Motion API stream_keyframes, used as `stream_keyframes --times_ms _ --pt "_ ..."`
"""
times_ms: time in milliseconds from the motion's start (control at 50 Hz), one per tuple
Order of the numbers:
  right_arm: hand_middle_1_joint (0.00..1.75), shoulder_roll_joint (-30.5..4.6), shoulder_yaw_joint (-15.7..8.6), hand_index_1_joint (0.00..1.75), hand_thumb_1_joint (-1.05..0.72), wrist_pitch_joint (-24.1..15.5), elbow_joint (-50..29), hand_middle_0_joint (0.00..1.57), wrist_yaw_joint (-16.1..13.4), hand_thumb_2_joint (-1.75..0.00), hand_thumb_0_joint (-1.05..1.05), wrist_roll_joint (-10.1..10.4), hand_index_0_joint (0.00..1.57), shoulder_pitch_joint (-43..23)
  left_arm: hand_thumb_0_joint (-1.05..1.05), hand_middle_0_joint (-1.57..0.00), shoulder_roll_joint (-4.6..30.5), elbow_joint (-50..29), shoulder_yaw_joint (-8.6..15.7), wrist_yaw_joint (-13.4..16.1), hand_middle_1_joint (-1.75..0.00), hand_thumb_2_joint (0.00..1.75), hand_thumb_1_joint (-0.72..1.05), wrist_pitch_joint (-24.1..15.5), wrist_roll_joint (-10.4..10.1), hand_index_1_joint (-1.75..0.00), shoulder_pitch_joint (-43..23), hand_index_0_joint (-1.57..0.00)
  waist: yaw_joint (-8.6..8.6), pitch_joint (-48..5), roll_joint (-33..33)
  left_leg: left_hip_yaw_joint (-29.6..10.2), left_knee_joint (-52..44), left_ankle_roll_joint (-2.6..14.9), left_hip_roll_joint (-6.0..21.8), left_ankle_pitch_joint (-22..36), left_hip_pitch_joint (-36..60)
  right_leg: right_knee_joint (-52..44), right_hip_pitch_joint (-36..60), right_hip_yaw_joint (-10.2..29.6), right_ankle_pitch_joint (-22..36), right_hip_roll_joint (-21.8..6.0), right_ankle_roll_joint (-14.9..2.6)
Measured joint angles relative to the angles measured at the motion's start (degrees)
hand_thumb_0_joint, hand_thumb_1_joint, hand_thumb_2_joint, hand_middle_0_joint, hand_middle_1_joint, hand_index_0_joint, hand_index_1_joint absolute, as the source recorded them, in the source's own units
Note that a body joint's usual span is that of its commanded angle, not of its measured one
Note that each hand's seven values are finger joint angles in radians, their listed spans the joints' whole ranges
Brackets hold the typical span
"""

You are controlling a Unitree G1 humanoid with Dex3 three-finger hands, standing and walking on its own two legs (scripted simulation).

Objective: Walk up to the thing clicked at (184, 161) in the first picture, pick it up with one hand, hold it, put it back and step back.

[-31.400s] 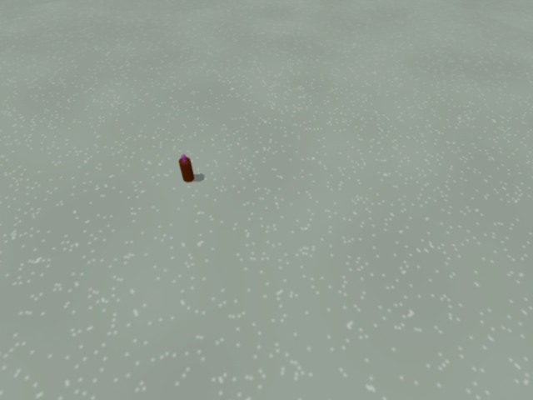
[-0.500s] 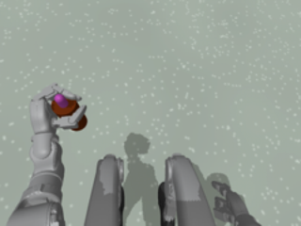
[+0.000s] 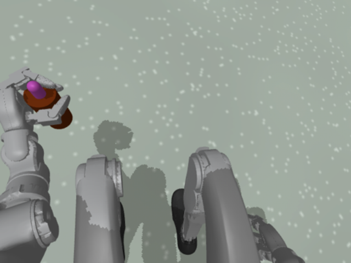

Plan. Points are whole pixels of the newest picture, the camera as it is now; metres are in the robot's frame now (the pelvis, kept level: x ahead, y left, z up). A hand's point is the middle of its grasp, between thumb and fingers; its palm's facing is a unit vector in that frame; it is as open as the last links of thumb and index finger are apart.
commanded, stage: crouch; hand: left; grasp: from the side
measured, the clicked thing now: (48, 104) +0.44 +0.25 -0.08
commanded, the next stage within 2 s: lower in 0.66 s
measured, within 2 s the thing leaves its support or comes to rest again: neither
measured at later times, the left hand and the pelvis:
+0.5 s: hand (56, 109) +0.45 +0.25 -0.13, palm faces +0.21 -0.98 +0.01, open 6.3 cm; pelvis +0.00 +0.00 -0.05, yaw -3 degrees
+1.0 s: hand (64, 115) +0.45 +0.25 -0.18, palm faces +0.21 -0.98 +0.02, open 6.3 cm; pelvis +0.00 +0.01 -0.06, yaw -6 degrees
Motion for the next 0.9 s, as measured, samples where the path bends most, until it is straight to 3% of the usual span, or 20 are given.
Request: stream_keyframes --times_ms 160,580,900 --pt "0.3 -0.6 2.1 0.3 -0.91 0.9 -0.6 0.2 0.3 -0.9 0.01 -1.2 0.2 -0.3 0.01 -0.86 1.6 -1.1 2.1 0.0 -0.98 1.0 -0.06 0.1 0.5 -1.11 1.0 -1.09 -1.21 2.4 -0.7 -1.2 4.2 0.13 0.0 -0.8 -2.7 3.3 -2.0 -1.1 -0.4 0.1 0.16" --pt "0.3 -2.5 6.7 0.3 -0.92 2.1 -2.3 0.2 1.3 -0.9 0.01 -4.2 0.2 -4.5 0.01 -0.86 6.8 1.0 3.6 -1.0 -0.98 1.0 -0.06 -2.4 -0.3 -1.11 1.4 -1.09 -2.44 7.7 -3.0 -4.6 11.0 0.13 0.1 -1.1 -5.3 7.6 -3.3 -4.1 0.4 0.6 0.4" --pt "0.3 -3.4 10.1 0.3 -0.92 2.4 -3.6 0.2 2.1 -0.9 0.0 -5.5 0.2 -5.4 0.01 -0.86 9.8 3.3 2.1 0.2 -0.98 1.0 -0.06 -3.5 -0.4 -1.11 1.5 -1.09 -3.67 10.3 -4.2 -6.0 12.7 0.84 -0.1 -1.3 -5.3 7.8 -1.9 -5.3 0.4 0.8 1.35"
